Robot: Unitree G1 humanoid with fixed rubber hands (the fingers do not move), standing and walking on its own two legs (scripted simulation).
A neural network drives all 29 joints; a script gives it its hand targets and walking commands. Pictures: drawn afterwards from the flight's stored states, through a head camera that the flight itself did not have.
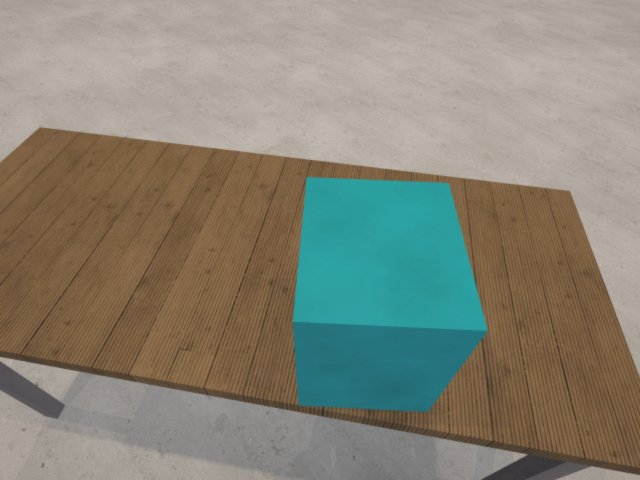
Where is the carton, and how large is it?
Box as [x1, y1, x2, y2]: [293, 177, 487, 411]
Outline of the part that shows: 307,177 293,314 293,331 299,405 427,411 487,330 448,183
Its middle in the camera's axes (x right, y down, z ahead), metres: +0.07 +0.09 +0.56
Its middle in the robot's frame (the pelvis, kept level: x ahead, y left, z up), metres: +0.35 -0.06 -0.01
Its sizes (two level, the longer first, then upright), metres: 0.222 0.195 0.260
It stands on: a table, 0.64 m high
